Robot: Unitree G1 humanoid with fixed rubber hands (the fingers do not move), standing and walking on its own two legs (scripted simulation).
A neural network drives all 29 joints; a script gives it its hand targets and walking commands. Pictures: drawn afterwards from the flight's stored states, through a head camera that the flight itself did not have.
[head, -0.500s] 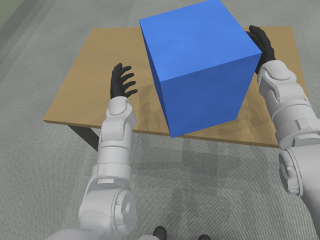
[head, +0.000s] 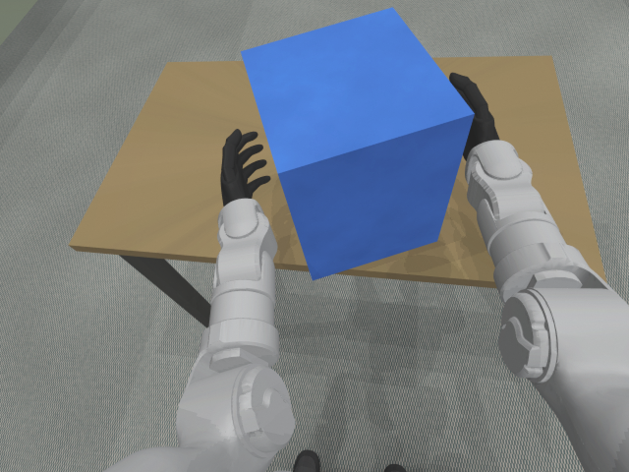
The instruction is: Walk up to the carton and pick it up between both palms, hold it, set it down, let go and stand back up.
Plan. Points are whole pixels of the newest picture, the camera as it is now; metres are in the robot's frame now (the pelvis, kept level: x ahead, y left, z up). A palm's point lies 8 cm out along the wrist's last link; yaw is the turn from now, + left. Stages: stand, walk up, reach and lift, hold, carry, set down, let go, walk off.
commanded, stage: reach and lift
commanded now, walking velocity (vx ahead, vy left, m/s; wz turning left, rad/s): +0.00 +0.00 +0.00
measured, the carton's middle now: (349, 156) +0.50 +0.07 +0.06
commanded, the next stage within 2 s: none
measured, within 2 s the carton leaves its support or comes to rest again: neither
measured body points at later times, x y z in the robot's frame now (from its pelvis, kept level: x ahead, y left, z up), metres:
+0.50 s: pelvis +0.02 +0.00 +0.00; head +0.08 +0.00 +0.45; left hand +0.40 +0.20 +0.08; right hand +0.50 -0.07 +0.10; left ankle +0.00 +0.17 -0.74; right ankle +0.01 -0.07 -0.74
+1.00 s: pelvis +0.01 -0.01 +0.00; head +0.08 -0.01 +0.45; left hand +0.40 +0.20 +0.08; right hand +0.50 -0.07 +0.10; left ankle +0.00 +0.16 -0.74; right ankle +0.01 -0.07 -0.74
